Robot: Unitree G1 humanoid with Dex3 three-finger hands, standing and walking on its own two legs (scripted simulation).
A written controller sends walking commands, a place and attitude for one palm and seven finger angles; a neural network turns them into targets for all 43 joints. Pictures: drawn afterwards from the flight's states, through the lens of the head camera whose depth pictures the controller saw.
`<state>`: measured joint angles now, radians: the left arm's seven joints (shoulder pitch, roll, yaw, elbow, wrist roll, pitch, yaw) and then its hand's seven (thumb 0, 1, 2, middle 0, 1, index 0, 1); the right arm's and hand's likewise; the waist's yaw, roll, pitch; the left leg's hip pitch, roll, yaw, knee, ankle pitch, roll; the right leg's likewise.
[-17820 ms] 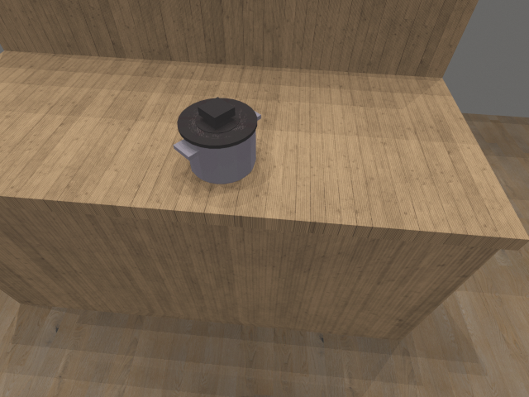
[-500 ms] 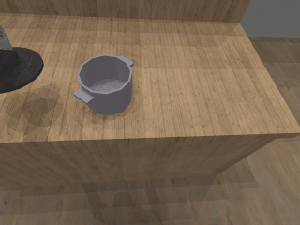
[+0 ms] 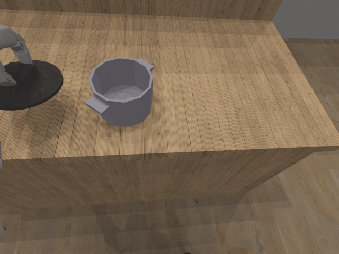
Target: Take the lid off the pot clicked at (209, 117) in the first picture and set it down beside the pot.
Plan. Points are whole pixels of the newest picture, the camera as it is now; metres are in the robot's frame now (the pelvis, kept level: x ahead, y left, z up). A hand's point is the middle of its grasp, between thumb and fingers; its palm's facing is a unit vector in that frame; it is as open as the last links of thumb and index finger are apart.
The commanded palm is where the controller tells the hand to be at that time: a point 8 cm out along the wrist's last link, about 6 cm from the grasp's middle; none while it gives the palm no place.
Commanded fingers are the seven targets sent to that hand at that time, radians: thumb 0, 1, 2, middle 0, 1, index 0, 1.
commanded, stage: lower the lid onto the table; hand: left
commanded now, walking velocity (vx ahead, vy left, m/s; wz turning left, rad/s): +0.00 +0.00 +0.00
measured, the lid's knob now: (18, 73) +0.52 +0.30 +0.10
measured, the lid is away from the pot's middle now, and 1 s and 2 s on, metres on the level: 0.22 0.22 0.23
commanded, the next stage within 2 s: open the fingers wide in 1.82 s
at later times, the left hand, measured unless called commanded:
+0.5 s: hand (14, 76) +0.50 +0.30 +0.11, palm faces -0.51 -0.13 -0.85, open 8.8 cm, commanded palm +0.57 +0.30 +0.18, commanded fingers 0.00 0.48 1.05 -0.88 -1.13 -0.74 -1.05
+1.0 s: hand (18, 90) +0.48 +0.30 +0.08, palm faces -0.53 -0.11 -0.84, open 8.8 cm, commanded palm +0.56 +0.30 +0.15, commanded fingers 0.00 0.48 1.05 -0.88 -1.13 -0.74 -1.05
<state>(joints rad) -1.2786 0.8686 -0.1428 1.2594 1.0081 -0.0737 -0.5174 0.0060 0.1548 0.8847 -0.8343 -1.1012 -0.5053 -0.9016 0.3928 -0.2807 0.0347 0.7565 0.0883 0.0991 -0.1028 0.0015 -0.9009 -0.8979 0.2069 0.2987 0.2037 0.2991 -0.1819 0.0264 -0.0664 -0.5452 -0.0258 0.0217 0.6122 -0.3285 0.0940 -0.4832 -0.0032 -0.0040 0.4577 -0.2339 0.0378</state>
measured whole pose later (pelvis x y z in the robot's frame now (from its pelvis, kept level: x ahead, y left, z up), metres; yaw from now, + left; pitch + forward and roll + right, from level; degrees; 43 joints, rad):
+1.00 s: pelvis -0.01 -0.01 -0.01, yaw -1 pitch +18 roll -4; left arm -1.17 0.90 -0.09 1.26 1.02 -0.12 -0.46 0.01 0.16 0.89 -0.83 -1.10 -0.50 -0.90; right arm 0.40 -0.28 0.05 0.73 0.10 0.13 -0.12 0.00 -0.90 -0.90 0.21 0.30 0.20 0.30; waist -0.20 0.03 -0.09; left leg -0.66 0.01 0.02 0.73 -0.37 0.08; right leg -0.61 0.03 0.00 0.57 -0.27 0.04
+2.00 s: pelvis -0.03 +0.00 -0.03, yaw -2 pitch +21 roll -5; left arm -1.06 0.91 0.01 1.19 1.04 -0.17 -0.38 0.05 0.13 0.88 -0.86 -1.12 -0.51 -0.96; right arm 0.38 -0.26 0.05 0.69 0.09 0.19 -0.12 0.00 -0.90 -0.90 0.21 0.30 0.20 0.30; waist -0.19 0.04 -0.11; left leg -0.84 0.02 0.03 0.89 -0.41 0.08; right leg -0.78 0.03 0.00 0.73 -0.31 0.03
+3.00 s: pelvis -0.03 -0.01 -0.03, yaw -1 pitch +20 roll -5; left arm -1.06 0.90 0.00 1.18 1.05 -0.18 -0.35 0.00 0.06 0.53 -0.33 -0.94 -0.32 -0.94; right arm 0.35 -0.26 0.04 0.69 0.09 0.23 -0.10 0.00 -0.90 -0.90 0.21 0.30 0.20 0.30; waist -0.18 0.03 -0.10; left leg -0.81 0.01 0.01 0.87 -0.40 0.08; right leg -0.76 0.03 -0.01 0.71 -0.31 0.03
